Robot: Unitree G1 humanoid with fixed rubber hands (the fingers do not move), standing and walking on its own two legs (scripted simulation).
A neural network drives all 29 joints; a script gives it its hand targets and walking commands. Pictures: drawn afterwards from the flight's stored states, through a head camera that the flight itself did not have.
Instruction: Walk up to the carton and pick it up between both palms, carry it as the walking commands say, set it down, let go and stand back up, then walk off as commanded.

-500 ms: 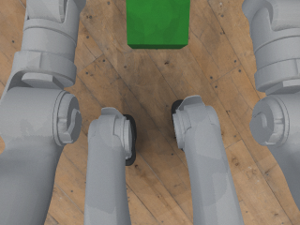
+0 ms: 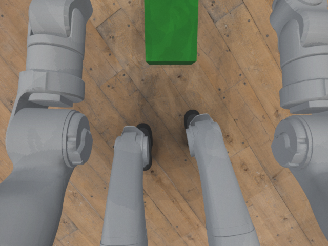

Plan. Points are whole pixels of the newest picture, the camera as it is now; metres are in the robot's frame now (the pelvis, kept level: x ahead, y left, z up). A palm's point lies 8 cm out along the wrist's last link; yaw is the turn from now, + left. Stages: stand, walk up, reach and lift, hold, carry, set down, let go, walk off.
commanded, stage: set down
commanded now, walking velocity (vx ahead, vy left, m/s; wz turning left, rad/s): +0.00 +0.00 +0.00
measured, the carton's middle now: (170, 31) +0.57 -0.06 -0.52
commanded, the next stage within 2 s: let go in 0.30 s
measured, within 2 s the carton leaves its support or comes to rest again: neither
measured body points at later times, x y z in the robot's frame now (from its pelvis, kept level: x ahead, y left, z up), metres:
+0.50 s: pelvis +0.06 -0.01 +0.10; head +0.36 -0.03 +0.43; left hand +0.60 +0.10 -0.01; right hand +0.55 -0.23 -0.02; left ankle +0.10 +0.11 -0.55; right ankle +0.13 -0.12 -0.55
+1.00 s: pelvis +0.13 +0.00 +0.17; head +0.29 +0.00 +0.59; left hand +0.45 +0.19 +0.06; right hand +0.40 -0.24 +0.06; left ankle +0.10 +0.11 -0.55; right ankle +0.13 -0.12 -0.55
